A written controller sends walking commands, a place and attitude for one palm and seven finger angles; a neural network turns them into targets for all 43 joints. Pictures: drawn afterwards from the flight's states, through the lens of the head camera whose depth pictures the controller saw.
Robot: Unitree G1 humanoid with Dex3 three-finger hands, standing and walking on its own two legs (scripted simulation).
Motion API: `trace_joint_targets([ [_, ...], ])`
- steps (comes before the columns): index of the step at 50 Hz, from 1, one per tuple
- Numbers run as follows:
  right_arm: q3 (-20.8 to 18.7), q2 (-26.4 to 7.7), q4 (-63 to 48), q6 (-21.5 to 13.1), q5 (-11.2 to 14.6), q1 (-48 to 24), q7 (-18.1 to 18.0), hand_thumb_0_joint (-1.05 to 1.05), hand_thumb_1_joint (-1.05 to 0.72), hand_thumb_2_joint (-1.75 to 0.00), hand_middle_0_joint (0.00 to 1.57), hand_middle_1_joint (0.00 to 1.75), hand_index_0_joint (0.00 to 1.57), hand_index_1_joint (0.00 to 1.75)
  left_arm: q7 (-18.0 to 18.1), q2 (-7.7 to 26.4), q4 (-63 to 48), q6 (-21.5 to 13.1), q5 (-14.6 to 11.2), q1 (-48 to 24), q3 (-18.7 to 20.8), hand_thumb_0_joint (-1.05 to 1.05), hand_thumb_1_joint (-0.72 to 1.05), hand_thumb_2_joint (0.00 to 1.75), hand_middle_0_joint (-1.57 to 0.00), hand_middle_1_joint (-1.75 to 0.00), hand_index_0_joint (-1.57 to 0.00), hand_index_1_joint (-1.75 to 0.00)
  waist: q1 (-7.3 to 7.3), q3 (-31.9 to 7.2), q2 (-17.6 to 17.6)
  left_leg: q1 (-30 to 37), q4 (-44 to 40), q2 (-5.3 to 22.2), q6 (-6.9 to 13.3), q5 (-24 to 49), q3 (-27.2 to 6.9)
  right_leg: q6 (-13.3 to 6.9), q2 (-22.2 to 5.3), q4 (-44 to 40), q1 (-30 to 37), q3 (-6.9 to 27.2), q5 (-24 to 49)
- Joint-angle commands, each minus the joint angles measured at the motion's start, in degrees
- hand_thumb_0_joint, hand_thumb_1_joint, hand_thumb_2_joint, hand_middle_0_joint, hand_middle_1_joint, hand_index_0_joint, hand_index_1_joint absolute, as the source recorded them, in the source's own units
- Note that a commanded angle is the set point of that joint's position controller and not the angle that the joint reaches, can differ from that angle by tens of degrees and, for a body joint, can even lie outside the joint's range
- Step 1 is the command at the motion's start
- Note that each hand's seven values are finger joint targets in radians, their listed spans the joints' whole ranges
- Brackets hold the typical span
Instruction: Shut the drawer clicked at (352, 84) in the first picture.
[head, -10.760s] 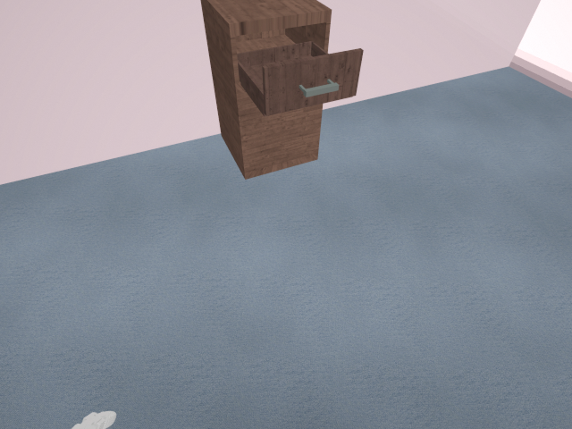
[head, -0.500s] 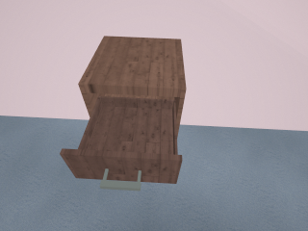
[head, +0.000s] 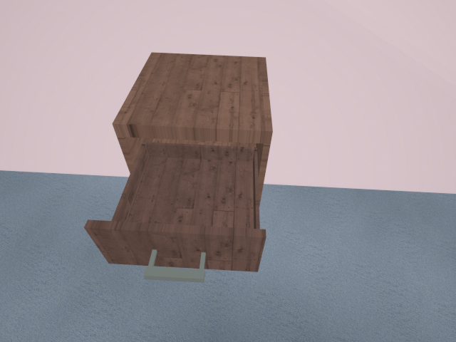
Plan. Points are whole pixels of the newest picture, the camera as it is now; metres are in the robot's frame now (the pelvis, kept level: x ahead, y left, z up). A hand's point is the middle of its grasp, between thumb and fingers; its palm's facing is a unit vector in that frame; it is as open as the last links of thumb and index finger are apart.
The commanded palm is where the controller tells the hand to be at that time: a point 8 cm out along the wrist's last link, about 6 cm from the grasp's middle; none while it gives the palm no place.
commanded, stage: raise the hand and make a fist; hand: left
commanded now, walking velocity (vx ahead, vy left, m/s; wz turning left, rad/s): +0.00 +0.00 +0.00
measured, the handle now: (176, 265) +0.31 +0.14 -0.14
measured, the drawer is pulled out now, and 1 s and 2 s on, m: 0.30 0.30 0.30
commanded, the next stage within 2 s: bring the fist close to the handle in 1.98 s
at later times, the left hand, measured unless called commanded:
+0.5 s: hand out of the picture +0.12 +0.10 -0.06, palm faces -0.03 -1.00 +0.06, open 5.9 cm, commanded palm +0.08 +0.19 -0.07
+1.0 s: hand (157, 338) +0.15 +0.13 -0.05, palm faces +0.13 -0.99 -0.02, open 3.5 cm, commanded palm +0.10 +0.17 -0.05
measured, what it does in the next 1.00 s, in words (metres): lowers itself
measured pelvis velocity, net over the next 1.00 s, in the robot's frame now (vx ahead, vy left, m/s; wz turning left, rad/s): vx -0.05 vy -0.04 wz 0.06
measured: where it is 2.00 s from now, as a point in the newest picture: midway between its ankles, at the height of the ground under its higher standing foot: outside the picture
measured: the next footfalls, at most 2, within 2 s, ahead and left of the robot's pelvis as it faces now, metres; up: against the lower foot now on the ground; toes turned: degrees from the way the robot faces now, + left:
none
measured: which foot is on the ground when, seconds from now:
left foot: down 0.00-1.00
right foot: down 0.00-1.00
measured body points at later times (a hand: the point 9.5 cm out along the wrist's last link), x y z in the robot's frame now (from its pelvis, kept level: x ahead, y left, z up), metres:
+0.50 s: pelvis -0.05 -0.03 -0.07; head -0.02 -0.01 +0.38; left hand +0.12 +0.16 -0.06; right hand +0.20 -0.28 -0.08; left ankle -0.03 +0.07 -0.74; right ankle -0.02 -0.10 -0.74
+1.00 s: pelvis -0.05 -0.04 -0.09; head +0.02 -0.04 +0.35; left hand +0.13 +0.18 -0.04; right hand +0.10 -0.26 -0.19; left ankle -0.03 +0.07 -0.74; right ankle -0.03 -0.10 -0.74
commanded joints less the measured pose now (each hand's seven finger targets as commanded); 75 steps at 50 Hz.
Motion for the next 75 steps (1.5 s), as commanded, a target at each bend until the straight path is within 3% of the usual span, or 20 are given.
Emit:
trace_joint_targets([
  [1, -1.05, -4.98, -0.31, -0.42, -0.07, 4.59, -0.62, 0.0, -0.9, -0.9, 0.2, 0.3, 0.2, 0.3, 0.04, 4.48, -1.18, -0.95, 0.04, 3.85, 0.9, 0.0, 0.9, 0.9, -0.2, -0.3, -0.2, -0.3, 0.09, 4.21, 0.17, -0.01, -3.8, 8.88, -0.1, 10.96, -8.72, -1.2, -6.62, -3.86, -4.35, 6.56, 11.12],
  [3, -1.08, -4.95, -0.38, -0.38, -0.05, 4.53, -0.58, 0.0, -0.9, -0.9, 0.2, 0.3, 0.2, 0.3, 0.04, 4.43, -1.33, -0.91, 0.08, 3.84, 0.95, 0.0, 0.9, 0.9, -0.2, -0.3, -0.2, -0.3, 0.11, 4.93, -0.27, -0.54, -3.9, 8.84, -0.03, 10.15, -8.83, -1.14, -6.57, -4.1, -4.71, 6.53, 10.44],
  [4, -0.71, -7.49, -5.37, -0.75, 0.08, -0.3, 0.1, 0.0, -0.9, -0.9, 0.2, 0.3, 0.2, 0.3, 2.11, 6.42, 0.23, -2.52, 1.47, 5.41, 0.84, 0.0, 0.9, 0.9, -0.2, -0.3, -0.2, -0.3, 0.77, 8.02, -0.92, -8.11, 7.16, 9.79, -2.31, 23.65, -6.81, 0.29, -9.22, -0.24, -5.58, 6.5, 29.75],
  [5, -3.1, -19.05, -26.49, -8.63, 2.23, 0.95, -1.89, 0.0, -0.9, -0.9, 0.2, 0.3, 0.2, 0.3, 0.75, 16.84, -85.8, -13.08, -10.4, -32.78, 4.85, 0.0, 0.9, 0.9, -0.22, -0.32, -0.22, -0.32, -5.77, -20.64, 9.9, 9.05, 2.44, 3.48, -2.95, 30.08, -8.77, -0.03, -2.94, 3.87, -0.78, 3.22, 23.36],
  [6, -0.78, -13.5, -23.37, -13.86, 1.83, -5.06, -2.91, 0.0, -0.9, -0.9, 0.2, 0.3, 0.2, 0.3, 2.69, 12.64, -73.17, -9.14, -6.48, -14.33, 3.92, 0.0, 0.9, 0.9, -0.24, -0.34, -0.24, -0.34, -1.09, -20.16, 17.17, 11.84, 0.66, 6.81, -3.73, 40.34, -7.62, -1.4, -1.55, 7.43, -3.78, 1.68, 7.89],
  [8, -2.04, -11.05, -18.69, -16.6, 2.12, -1.97, -1.37, 0.0, -0.9, -0.9, 0.2, 0.3, 0.2, 0.3, 4.88, -2.81, -55.51, -1.27, -6.97, 5.39, -5.28, 0.0, 0.9, 0.9, -0.28, -0.39, -0.28, -0.39, -2.26, -8.75, 7.92, 3.35, 0.53, 7.07, -4.94, 31.56, -9.16, 0.36, -1.78, 9.85, -12.46, -1.31, -2.04],
  [9, -1.89, -13.78, -22.93, -17.1, 2.32, -2.57, -1.06, 0.0, -0.9, -0.9, 0.2, 0.3, 0.2, 0.3, 3.56, -5.14, -64.9, -2.42, -9.38, -0.25, -8.57, 0.0, 0.9, 0.9, -0.3, -0.41, -0.3, -0.41, -2.37, -4.42, 3.3, -1.76, 2.34, 6.75, -3.79, 23.9, -10.1, 0.67, -2.19, 8.6, -12.53, -2.38, -0.28],
  [13, -4.09, -16.06, -29.59, -19.21, 0.62, -4.41, -0.02, 0.0, -0.9, -0.9, 0.2, 0.3, 0.2, 0.3, -0.98, -2.89, -59.4, -12.12, -9.08, 4.93, -5.37, 0.0, 0.9, 0.9, -0.38, -0.5, -0.38, -0.5, -3.97, -0.3, -16.28, -17.46, 13.58, 2.7, -2.18, 2.06, -10.5, 0.38, -1.67, 7.92, -21.66, -3.02, -4.41],
  [15, -4.93, -15.34, -34.28, -19.31, 0.73, -8.09, 1.05, 0.0, -0.9, -0.9, 0.2, 0.3, 0.2, 0.3, -6.24, -4.62, -55.2, -19.43, -11.71, 18.21, -3.46, 0.0, 0.9, 0.9, -0.42, -0.54, -0.42, -0.54, 0.23, -1.26, -23.55, -26.23, 17.9, 1.91, -2.62, -1.63, -8.77, 0.46, -1.38, 12.24, -24.74, -2.73, -7.49],
  [17, -5.92, -14.95, -37.36, -18.73, 1.04, -10.33, 2.81, 0.0, -0.9, -0.9, 0.2, 0.3, 0.2, 0.3, -12.11, 1.14, -55.24, -26.71, -13.06, 26.33, 3.86, 0.0, 0.9, 0.9, -0.46, -0.58, -0.46, -0.58, 4.22, -6.05, -15.06, -30.2, 21.5, 0.4, -4.02, -0.09, -6.26, -0.53, -2.29, 17.36, -21.74, -0.44, -0.98],
  [22, -6.68, -13.5, -44.27, -12.84, 0.67, -14.6, 4.62, 0.0, -0.9, -0.9, 0.2, 0.3, 0.2, 0.3, -14.61, 9.35, -63.21, -35.12, -8.36, 21.07, 10.41, 0.0, 0.9, 0.9, -0.56, -0.69, -0.56, -0.69, 5.57, -10.54, 5.12, -37.07, 30.31, -0.57, -4.01, 0.42, -3.5, -2.53, -2.29, 29.87, -26.2, 1.37, 3.84],
  [30, -4.18, -11.98, -46.97, -14.36, 0.77, -10.68, 2.12, 0.0, -0.9, -0.9, 0.2, 0.3, 0.2, 0.3, -12.98, 4.45, -90.01, -42.86, -12.44, -1.01, 1.02, 0.0, 0.9, 0.9, -0.72, -0.86, -0.72, -0.86, -3.48, -21.13, 6.04, -40.59, 42.17, 1.94, -1.27, -5.82, -7.98, -1.06, -1.37, 30.68, -37.6, 7.54, -9.42],
  [35, -3.16, -14.16, -45.33, -16.42, 2.6, -9.38, -0.2, 0.0, -0.9, -0.9, 0.2, 0.3, 0.2, 0.3, -22.45, 4.52, -77.27, -34.94, -13.08, -0.28, -4.98, 0.0, 0.9, 0.9, -0.82, -0.97, -0.82, -0.97, -6.51, -14.18, -3.75, -49.36, 44.93, 2.57, -0.57, -13.67, -8.11, 0.6, -2.53, 25.11, -38.42, 10.5, -22.69],
  [39, -2.97, -13.46, -48.83, -13.21, 3.91, -12.33, -0.95, 0.0, -0.9, -0.9, 0.2, 0.3, 0.2, 0.3, -22.11, 12.84, -74.61, -20.13, -12.22, 6.88, 5.31, 0.0, 0.9, 0.9, -0.9, -1.06, -0.9, -1.06, 0.69, -20.91, -3.6, -49.26, 41.14, 1.22, -0.89, -11.26, -7.38, 1.04, -4.28, 24.46, -27.76, 11.62, -22.08],
  [42, -2.94, -10.85, -49.96, -10.4, 3.56, -14.48, -0.85, 0.0, -0.9, -0.9, 0.2, 0.3, 0.2, 0.3, -14.21, 10.76, -80.34, -15.06, -14.97, 11.69, 11.45, 0.0, 0.9, 0.9, -0.96, -1.12, -0.96, -1.12, 4.21, -25.13, -2.91, -45.92, 38.66, 0.68, -1.72, -5.94, -7.12, 1.21, -4.04, 25.67, -20.49, 9.36, -11.85],
  [46, -3.6, -9.11, -47.63, -10.76, 2.32, -10.66, 0.17, 0.0, -0.9, -0.9, 0.2, 0.3, 0.2, 0.3, -6.18, 6.25, -86.0, -21.26, -13.98, 13.86, 9.81, 0.0, 0.9, 0.9, -1.04, -1.21, -1.04, -1.21, 3.22, -23.72, -3.33, -44.14, 36.91, 1.75, -2.37, -0.48, -7.99, 0.98, -3.22, 29.48, -20.61, 6.36, 4.52],
  [52, -4.18, -11.66, -46.39, -13.44, 1.98, -10.09, 1.39, 0.0, -0.9, -0.9, 0.2, 0.3, 0.2, 0.3, -13.5, 0.87, -82.85, -32.03, -10.21, 14.79, -4.31, 0.0, 0.9, 0.9, -1.16, -1.34, -1.16, -1.34, -3.52, -15.14, -2.89, -46.13, 39.76, 2.08, -1.37, -4.12, -8.39, 1.79, -3.69, 29.51, -32.41, 6.61, -1.36],
  [61, -4.82, -11.95, -50.03, -11.73, 1.41, -8.18, 0.34, 0.0, -0.9, -0.9, 0.2, 0.3, 0.2, 0.3, -8.96, 6.24, -91.02, -30.69, -9.76, 15.93, 2.16, 0.0, 0.9, 0.9, -1.34, -1.53, -1.34, -1.53, 0.54, -24.32, 2.73, -38.98, 37.49, 2.16, -1.48, -0.73, -8.19, -0.82, -1.49, 33.51, -32.72, 1.26, -3.7],
  [69, -3.68, -12.78, -53.09, -9.16, 1.76, -7.92, 1.41, 0.0, -0.9, -0.9, 0.2, 0.3, 0.2, 0.3, -10.17, -0.46, -88.99, -25.25, -7.32, 19.07, -9.48, 0.0, 0.9, 0.9, -1.4, -1.6, -1.4, -1.6, -2.52, -18.17, -0.37, -37.51, 35.73, 2.89, -1.43, -0.61, -9.51, -0.18, -1.08, 31.75, -34.77, -0.76, -2.27],
  [75, -2.82, -12.05, -55.01, -6.74, 1.66, -8.89, 0.96, 0.0, -0.9, -0.9, 0.2, 0.3, 0.2, 0.3, -8.38, 4.63, -90.28, -23.03, -5.41, 18.94, -4.47, 0.0, 0.9, 0.9, -1.4, -1.6, -1.4, -1.6, -0.5, -16.28, 0.38, -38.11, 33.73, 2.66, -2.02, -4.66, -10.48, -0.87, -0.75, 32.7, -36.2, -1.75, -7.42],
])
